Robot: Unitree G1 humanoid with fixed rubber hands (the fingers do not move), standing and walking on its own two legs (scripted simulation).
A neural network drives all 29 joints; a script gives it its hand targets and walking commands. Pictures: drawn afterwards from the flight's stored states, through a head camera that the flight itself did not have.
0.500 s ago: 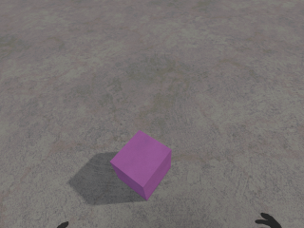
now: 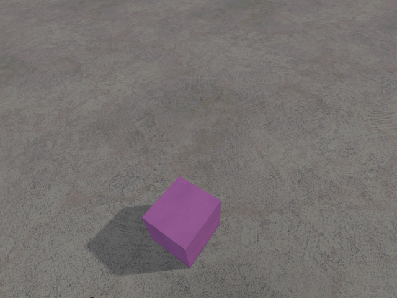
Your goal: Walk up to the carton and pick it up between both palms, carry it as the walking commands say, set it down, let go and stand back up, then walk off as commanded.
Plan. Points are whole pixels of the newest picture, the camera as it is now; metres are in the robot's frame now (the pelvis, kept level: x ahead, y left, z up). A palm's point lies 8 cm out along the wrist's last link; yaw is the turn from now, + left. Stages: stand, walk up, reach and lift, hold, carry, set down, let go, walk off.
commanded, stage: walk up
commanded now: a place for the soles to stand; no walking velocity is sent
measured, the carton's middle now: (184, 221) +0.58 +0.11 -0.65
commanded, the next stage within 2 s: none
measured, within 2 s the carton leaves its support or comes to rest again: neither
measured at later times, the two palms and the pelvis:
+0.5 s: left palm out of the picture +0.10 +0.50 -0.11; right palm out of the picture +0.13 -0.20 -0.14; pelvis +0.04 +0.13 -0.04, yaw -10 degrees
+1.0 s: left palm out of the picture +0.31 +0.66 -0.13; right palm out of the picture +0.14 -0.04 -0.18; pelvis +0.14 +0.33 -0.09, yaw -19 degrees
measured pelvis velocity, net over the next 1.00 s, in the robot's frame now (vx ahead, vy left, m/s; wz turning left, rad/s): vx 0.14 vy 0.33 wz -0.33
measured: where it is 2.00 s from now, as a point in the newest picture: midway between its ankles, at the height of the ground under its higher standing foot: outside the picture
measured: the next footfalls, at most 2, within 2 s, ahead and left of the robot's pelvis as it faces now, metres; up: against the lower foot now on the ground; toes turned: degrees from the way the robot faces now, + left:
left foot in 0.38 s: +0.13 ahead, +0.26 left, +0.00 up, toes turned -7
right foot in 0.60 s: +0.14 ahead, +0.05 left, +0.00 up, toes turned -19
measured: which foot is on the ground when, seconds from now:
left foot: down 0.00-0.10, up 0.12-0.36, down 0.38-0.60, up 0.62-0.94, down 0.96-1.00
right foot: down 0.00-0.38, up 0.40-0.58, down 0.60-0.98, up 1.00-1.00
